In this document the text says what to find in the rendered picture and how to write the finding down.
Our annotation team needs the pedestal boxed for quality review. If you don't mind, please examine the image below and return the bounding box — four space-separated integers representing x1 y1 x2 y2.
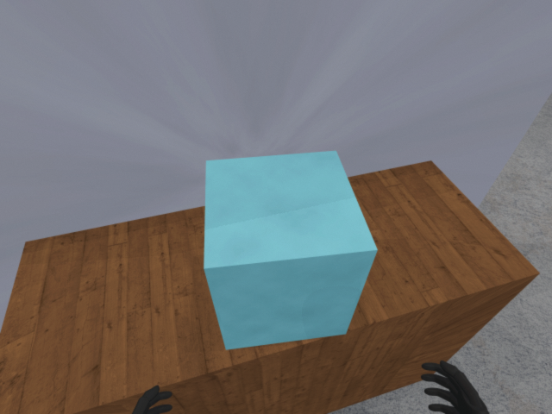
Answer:
0 160 539 414

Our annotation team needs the robot left hand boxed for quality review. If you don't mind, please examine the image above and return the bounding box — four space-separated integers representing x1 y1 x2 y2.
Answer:
132 386 173 414

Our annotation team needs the robot right hand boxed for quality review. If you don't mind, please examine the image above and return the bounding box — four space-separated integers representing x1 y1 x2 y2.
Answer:
421 361 490 414

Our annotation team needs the carton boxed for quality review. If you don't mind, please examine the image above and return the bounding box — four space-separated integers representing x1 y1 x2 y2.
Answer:
204 151 378 350

